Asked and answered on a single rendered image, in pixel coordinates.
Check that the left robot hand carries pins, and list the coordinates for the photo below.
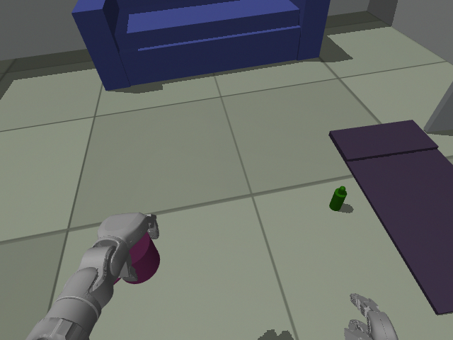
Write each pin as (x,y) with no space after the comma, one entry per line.
(130,228)

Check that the sofa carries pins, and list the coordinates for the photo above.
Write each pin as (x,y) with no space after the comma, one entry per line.
(135,42)

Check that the right robot hand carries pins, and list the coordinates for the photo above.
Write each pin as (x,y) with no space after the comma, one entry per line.
(379,326)

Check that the left robot arm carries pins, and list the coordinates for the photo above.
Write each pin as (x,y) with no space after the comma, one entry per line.
(78,307)

